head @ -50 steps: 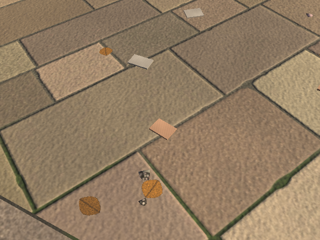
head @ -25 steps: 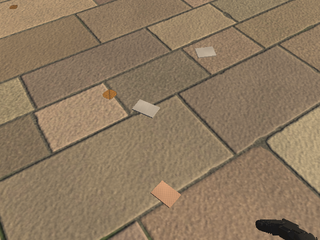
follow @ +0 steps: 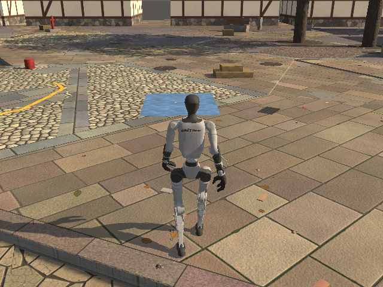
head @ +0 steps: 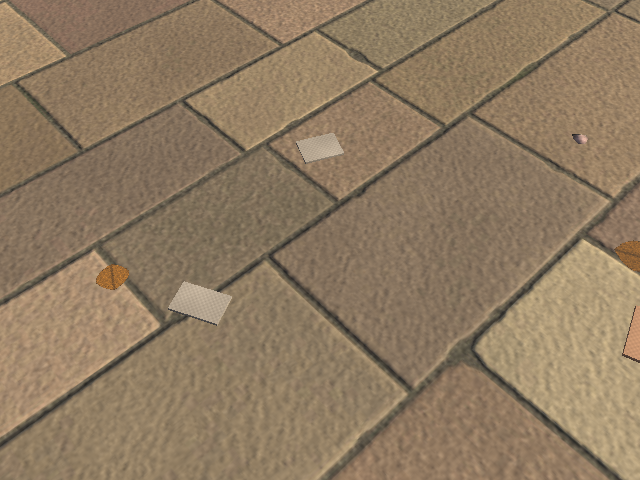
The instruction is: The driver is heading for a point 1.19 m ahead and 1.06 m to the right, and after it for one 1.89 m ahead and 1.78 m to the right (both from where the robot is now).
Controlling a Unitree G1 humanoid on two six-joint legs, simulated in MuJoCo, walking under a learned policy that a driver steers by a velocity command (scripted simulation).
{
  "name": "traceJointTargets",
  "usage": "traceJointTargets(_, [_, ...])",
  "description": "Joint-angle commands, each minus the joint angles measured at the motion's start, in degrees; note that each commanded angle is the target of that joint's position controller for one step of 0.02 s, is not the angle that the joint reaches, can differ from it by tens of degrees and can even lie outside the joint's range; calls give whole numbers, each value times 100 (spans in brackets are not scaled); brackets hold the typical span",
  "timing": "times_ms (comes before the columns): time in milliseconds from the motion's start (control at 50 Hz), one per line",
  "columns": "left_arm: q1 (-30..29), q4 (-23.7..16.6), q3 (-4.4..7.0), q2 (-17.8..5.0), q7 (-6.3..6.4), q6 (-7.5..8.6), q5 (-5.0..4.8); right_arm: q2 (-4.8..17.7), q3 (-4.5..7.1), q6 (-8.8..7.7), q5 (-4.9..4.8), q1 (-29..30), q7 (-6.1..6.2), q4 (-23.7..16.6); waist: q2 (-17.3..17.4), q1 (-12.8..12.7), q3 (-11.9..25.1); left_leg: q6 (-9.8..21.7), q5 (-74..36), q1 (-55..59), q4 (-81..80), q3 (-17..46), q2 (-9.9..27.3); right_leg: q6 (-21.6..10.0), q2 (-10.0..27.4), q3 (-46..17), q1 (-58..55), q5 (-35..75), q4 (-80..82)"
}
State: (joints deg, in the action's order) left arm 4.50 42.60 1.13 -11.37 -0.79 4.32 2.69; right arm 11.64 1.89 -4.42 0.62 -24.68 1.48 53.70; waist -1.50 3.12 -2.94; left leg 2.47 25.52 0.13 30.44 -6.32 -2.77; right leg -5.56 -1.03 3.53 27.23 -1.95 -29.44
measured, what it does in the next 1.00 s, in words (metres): steps on the spot, turning right: left foot, then right foot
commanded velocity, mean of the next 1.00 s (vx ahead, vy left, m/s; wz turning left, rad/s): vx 0.07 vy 0.00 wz -0.54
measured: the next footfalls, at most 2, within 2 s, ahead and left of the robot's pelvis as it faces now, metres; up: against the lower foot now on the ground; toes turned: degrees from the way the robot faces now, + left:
left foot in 0.54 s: +0.15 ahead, +0.11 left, +0.00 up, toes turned -23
right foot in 1.00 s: +0.03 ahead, -0.07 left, +0.00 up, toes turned -35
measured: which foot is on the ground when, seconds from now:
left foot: down 0.00-0.00, up 0.02-0.52, down 0.54-1.00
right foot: down 0.00-0.54, up 0.56-0.98, down 1.00-1.00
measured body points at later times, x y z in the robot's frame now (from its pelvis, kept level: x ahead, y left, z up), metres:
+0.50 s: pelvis +0.07 +0.01 +0.02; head +0.09 +0.01 +0.46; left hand +0.22 +0.27 -0.10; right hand +0.15 -0.27 -0.09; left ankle +0.11 +0.13 -0.70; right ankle +0.13 -0.07 -0.72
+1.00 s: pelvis +0.07 +0.01 +0.01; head +0.08 -0.01 +0.46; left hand +0.34 +0.15 -0.08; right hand -0.01 -0.28 -0.10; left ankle +0.11 +0.12 -0.72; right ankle -0.01 -0.05 -0.72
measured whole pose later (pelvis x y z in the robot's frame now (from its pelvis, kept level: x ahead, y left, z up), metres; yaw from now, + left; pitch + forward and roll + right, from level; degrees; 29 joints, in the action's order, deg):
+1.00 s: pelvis +0.07 +0.01 +0.01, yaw -34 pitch +0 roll +0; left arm 10.0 38.9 3.4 -16.4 -3.5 -3.9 0.9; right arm 17.0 3.3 0.9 1.9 -16.1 0.8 39.9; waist 1.3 1.7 -1.3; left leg 0.3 19.4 -13.1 32.5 -9.8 5.0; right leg -1.9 -1.8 2.4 13.1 -24.3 -32.5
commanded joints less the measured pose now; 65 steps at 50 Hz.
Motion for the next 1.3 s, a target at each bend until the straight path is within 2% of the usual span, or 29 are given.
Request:
traceJointTargets(20, [2014,135,502,-1622,61,19,-178,482,119,11,-233,-726,75,-636,-1375,-547,2762,-177,1076,-2861,4961,389,-354,-1866,2636,-3397,-4599,6539,-117])
traceJointTargets(40, [1709,-17,491,-1354,44,-81,-371,755,164,97,-5,-517,59,-567,-351,-560,2651,-221,529,-3087,5095,886,56,-1806,2300,-3051,-4098,5600,211])
traceJointTargets(80, [969,-83,338,-827,97,-208,-334,675,145,150,98,338,13,-781,164,-335,1081,-316,53,-3349,4554,877,403,-1403,1653,-2258,-2430,3558,809])
traceJointTargets(100, [902,-63,323,-777,124,-250,-335,681,155,246,152,470,2,-871,136,-216,741,-369,-16,-3187,4153,895,516,-1220,1396,-2046,-1820,3035,1017])
traceJointTargets(160, [910,-69,393,-980,95,-310,-187,544,131,525,170,291,2,-903,-20,-60,801,-426,-235,-2650,3735,761,401,-1059,1057,-1847,-977,2156,1245])
traceJointTargets(320, [1181,-159,544,-1194,122,-513,-174,706,154,663,138,1332,61,-1352,-421,-452,664,-506,-648,-3237,2525,999,401,-729,805,-2725,-1096,-1617,1650])
traceJointTargets(440, [1221,-205,615,-1257,88,-617,-104,710,106,563,-1,1467,118,-1516,-565,-579,611,-328,-190,-2674,1409,1012,57,-626,741,-3240,-1337,-1413,1426])
traceJointTargets(480, [1125,-233,625,-1254,57,-647,-101,717,92,505,-65,1237,141,-1521,-657,-489,645,-197,-78,-2179,760,1001,-101,-545,692,-3416,-1303,-989,1323])
traceJointTargets(520, [925,-272,621,-1221,49,-667,-192,742,99,430,-71,731,189,-1432,-592,-179,640,-39,-602,-1215,-632,957,-154,-234,451,-3385,-927,-1134,1157])
traceJointTargets(540, [946,-315,576,-1049,72,-650,-255,1007,165,388,-14,620,235,-1419,-232,-179,623,100,-702,-612,-1381,1398,385,96,106,-3105,-438,-1949,845])
traceJointTargets(560, [1149,-431,498,-686,87,-627,-345,1603,287,407,89,856,262,-1603,1037,-377,708,619,-156,-225,-1890,3004,1909,477,-669,-2032,327,-2853,-506])
traceJointTargets(580, [1058,-389,600,-1088,129,-587,-142,1707,311,436,158,1420,226,-1749,1267,-397,199,1115,-1325,-1043,-1983,3576,2623,567,-1038,-989,869,-3053,-1853])
traceJointTargets(600, [962,-348,674,-1334,108,-582,-30,1291,221,431,130,1384,205,-1762,712,-448,251,1209,-2355,-1291,-1698,3041,2423,625,-614,-1066,475,-2827,-2723])
traceJointTargets(620, [1128,-256,678,-1271,70,-611,-47,1026,138,416,81,1601,177,-1771,538,-649,262,1026,-2971,-1375,-1504,2366,2006,639,-590,-1031,326,-2530,-3139])
traceJointTargets(640, [1295,-181,666,-1218,38,-672,-51,961,118,412,69,1725,156,-1818,652,-729,336,861,-3369,-1237,-1371,1849,1679,684,-576,-957,305,-2293,-3545])
traceJointTargets(660, [1396,-134,647,-1181,-16,-730,-74,943,112,421,82,1729,162,-1863,909,-695,390,820,-3768,-1048,-1262,1534,1523,744,-573,-854,417,-2225,-3884])
traceJointTargets(700, [1186,-202,602,-1152,-85,-794,-151,941,124,442,102,1473,141,-1861,947,-501,415,842,-4238,-676,-1117,1235,1451,868,-480,-696,614,-2175,-3914])
traceJointTargets(780, [630,-446,496,-1028,-158,-857,-185,1152,243,448,97,857,136,-1710,1064,-119,404,955,-4390,73,-967,1201,1697,979,-282,-560,825,-2291,-3080])
traceJointTargets(860, [419,-624,391,-899,-209,-872,-228,1287,315,443,119,935,51,-1726,1184,-78,460,936,-4195,-238,-868,904,1824,838,-100,-256,6,-2493,-2008])
traceJointTargets(940, [220,-844,361,-1012,-282,-834,-228,1500,408,454,181,879,-59,-1692,1327,5,448,783,-933,-848,-1261,946,1921,473,-127,114,-875,-2550,-871])
traceJointTargets(980, [772,-657,357,-975,-278,-744,-161,1465,410,486,104,1072,-66,-1701,929,-406,318,521,9,-1756,-803,625,1778,228,-298,236,-2079,-2005,298])
traceJointTargets(1000, [1542,-338,424,-1150,-222,-662,-124,1227,351,493,115,1049,-74,-1703,185,-690,491,271,494,-2590,212,201,1472,68,-158,-326,-3150,-2307,744])
traceJointTargets(1020, [2129,-337,595,-1886,-157,-581,-99,605,163,497,143,1331,-149,-2062,-1652,-937,498,-192,1346,-4202,2392,-568,653,-510,1683,-3208,-3772,-4180,1656])
traceJointTargets(1040, [2102,-495,610,-2057,-107,-520,-121,924,209,485,308,1910,-145,-2301,-1205,-1116,-140,-222,1117,-5117,2954,392,282,-1095,2252,-4675,-3044,-4225,2220])
traceJointTargets(1060, [1931,-418,520,-1721,-53,-534,-138,1170,287,434,208,2021,-220,-2314,-731,-947,-472,-194,464,-5051,3122,775,593,-1168,2038,-4092,-2777,-4090,2173])
traceJointTargets(1080, [1645,-438,432,-1500,-19,-513,-179,1233,302,357,105,1802,-301,-2177,-630,-665,-588,-212,-209,-4813,2981,768,695,-1004,1691,-3511,-2531,-3662,2181])
traceJointTargets(1140, [1352,-451,356,-1328,31,-335,-212,1199,300,304,251,1315,-367,-1777,-499,-386,-268,-391,-1098,-4152,2782,631,686,-758,956,-2429,-2488,-1339,2089])
traceJointTargets(1180, [1602,-308,377,-1387,7,-246,-236,1101,269,352,241,1367,-369,-1750,-324,-390,-78,-473,-1271,-4145,2686,588,641,-798,900,-2258,-2582,-476,1948])
traceJointTargets(1300, [2242,-10,415,-1445,55,-191,-205,932,165,356,149,2467,-391,-2049,-409,-789,-255,-606,-1839,-4288,1397,591,522,-840,843,-2399,-2616,-311,1851])
Velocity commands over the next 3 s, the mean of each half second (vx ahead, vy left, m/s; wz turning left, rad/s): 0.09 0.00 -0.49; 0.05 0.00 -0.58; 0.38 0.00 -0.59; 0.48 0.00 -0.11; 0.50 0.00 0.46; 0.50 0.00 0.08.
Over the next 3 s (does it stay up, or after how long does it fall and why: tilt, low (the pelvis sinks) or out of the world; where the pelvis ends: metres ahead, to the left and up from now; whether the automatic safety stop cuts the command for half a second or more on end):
stays up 0.79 -0.68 0.01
